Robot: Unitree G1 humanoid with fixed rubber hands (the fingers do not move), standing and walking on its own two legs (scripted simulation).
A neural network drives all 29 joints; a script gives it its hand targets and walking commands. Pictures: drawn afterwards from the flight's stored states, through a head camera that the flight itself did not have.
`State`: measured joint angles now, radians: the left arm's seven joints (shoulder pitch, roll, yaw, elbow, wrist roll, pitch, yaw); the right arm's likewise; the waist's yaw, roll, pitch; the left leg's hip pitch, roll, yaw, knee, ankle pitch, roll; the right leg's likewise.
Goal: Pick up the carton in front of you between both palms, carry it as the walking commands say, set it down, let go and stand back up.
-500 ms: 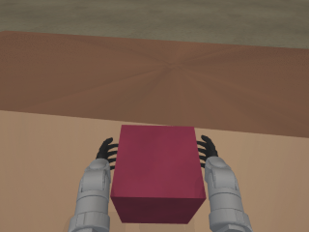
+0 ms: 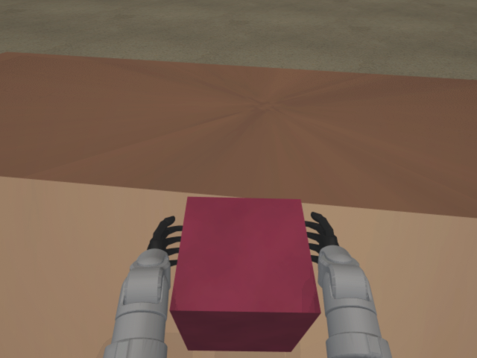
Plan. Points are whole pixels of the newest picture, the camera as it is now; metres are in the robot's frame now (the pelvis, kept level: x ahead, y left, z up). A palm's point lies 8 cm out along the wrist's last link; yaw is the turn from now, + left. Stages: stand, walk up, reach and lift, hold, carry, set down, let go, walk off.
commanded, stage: reach and lift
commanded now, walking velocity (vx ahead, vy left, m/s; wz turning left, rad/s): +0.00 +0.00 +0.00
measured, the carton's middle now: (241, 278) +0.29 +0.00 -0.05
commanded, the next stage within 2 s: hold in 0.20 s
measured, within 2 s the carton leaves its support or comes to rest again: neither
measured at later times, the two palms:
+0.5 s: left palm (157, 260) +0.27 +0.15 +0.05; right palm (334, 257) +0.28 -0.15 +0.05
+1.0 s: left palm (156, 256) +0.28 +0.15 +0.05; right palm (333, 253) +0.28 -0.15 +0.05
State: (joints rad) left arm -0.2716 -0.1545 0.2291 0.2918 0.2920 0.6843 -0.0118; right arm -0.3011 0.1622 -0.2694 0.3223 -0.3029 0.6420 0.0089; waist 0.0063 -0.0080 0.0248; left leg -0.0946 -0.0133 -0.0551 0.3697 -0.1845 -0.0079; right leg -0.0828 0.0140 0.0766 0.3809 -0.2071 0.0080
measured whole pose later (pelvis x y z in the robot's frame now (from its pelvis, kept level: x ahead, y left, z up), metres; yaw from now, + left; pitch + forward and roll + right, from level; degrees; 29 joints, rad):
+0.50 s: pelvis -0.01 +0.00 +0.00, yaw +0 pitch -8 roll +0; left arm -0.25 -0.15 0.19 0.21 0.28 0.79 -0.01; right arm -0.27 0.15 -0.23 0.23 -0.28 0.75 0.01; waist 0.00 -0.01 0.03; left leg -0.03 -0.01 -0.06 0.34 -0.17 -0.01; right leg -0.02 0.02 0.07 0.36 -0.19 0.01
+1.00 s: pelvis -0.01 +0.00 +0.00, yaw +0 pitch -8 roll +0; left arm -0.27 -0.16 0.21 0.22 0.29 0.78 -0.02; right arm -0.30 0.16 -0.25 0.24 -0.30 0.74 0.01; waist 0.00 -0.01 0.04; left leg -0.04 -0.01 -0.06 0.35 -0.17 -0.01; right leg -0.03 0.01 0.08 0.36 -0.19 0.01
